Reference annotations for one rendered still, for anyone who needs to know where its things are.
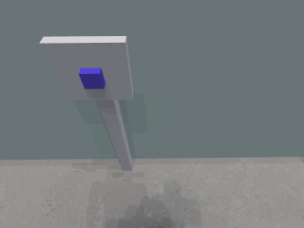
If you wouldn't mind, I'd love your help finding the button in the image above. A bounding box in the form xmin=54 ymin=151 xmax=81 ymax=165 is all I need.
xmin=79 ymin=67 xmax=105 ymax=89

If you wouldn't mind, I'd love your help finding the panel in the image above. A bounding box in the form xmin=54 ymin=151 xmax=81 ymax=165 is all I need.
xmin=39 ymin=36 xmax=134 ymax=171

